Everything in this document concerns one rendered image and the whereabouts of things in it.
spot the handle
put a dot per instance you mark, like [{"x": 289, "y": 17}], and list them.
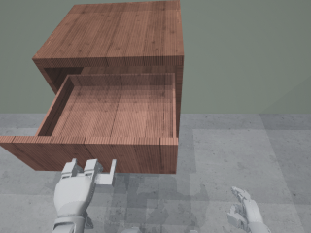
[{"x": 103, "y": 180}]

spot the right robot forearm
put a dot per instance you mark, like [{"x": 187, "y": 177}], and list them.
[{"x": 257, "y": 227}]

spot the drawer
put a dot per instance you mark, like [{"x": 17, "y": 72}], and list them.
[{"x": 128, "y": 117}]

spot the cabinet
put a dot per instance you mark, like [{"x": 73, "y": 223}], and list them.
[{"x": 116, "y": 38}]

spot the right robot hand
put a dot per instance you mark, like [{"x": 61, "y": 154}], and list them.
[{"x": 241, "y": 216}]

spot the left robot hand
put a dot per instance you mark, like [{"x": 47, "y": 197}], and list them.
[{"x": 73, "y": 194}]

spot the left robot forearm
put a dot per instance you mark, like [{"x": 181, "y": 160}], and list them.
[{"x": 69, "y": 224}]

